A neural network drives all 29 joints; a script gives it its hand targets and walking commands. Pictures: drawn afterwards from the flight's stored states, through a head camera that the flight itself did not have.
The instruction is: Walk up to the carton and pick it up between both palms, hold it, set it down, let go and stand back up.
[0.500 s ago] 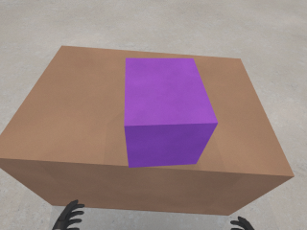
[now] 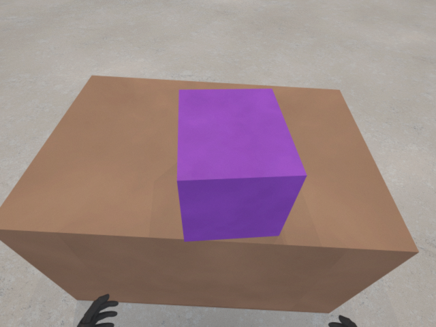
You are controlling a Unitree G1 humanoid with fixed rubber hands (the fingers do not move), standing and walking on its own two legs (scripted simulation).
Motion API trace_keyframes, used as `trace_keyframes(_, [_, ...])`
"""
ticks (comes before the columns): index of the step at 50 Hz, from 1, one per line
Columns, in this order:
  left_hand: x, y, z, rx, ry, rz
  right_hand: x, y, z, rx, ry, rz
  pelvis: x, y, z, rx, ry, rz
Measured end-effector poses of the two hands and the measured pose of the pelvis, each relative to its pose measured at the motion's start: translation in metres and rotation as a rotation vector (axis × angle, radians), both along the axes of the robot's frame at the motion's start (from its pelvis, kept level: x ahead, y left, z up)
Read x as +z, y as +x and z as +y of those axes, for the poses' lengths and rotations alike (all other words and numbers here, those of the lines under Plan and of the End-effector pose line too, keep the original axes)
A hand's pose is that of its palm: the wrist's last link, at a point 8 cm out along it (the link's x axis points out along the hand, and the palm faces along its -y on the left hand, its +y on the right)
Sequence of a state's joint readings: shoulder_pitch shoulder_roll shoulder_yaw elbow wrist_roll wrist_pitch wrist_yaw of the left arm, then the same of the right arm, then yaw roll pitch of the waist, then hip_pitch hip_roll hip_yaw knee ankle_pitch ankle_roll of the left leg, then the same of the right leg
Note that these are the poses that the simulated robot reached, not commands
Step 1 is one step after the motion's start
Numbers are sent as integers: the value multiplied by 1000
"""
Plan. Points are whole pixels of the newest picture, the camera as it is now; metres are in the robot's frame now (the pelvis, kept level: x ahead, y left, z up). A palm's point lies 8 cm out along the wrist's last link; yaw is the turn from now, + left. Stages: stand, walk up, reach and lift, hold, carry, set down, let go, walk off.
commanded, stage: stand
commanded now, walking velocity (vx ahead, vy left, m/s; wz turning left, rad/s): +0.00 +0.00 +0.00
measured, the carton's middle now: (229, 163) +0.50 +0.00 -0.02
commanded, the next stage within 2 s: none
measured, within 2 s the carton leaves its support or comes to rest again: neither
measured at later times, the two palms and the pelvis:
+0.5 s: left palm out of the picture +0.09 +0.26 -0.11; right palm out of the picture +0.08 -0.26 -0.11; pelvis -0.02 +0.00 +0.00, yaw +0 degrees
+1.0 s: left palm out of the picture +0.07 +0.26 -0.11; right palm out of the picture +0.06 -0.26 -0.11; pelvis -0.03 +0.00 +0.00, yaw +0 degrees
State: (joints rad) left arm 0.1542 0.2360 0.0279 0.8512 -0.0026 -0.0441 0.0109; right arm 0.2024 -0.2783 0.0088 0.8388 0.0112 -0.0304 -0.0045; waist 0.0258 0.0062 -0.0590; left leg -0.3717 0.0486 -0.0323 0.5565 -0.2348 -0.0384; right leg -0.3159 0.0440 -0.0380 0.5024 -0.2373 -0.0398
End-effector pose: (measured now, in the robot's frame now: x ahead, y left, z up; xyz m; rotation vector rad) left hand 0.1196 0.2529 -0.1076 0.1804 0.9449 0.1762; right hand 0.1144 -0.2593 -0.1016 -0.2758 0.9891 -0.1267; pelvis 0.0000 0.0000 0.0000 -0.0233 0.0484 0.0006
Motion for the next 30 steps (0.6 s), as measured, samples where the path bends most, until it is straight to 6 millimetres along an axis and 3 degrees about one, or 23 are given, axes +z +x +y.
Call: trace_keyframes(30, [-4,-32,3,12,0,27,-7,-36,0,-20,3,33,-1,-22,2,-1,-2,-31])
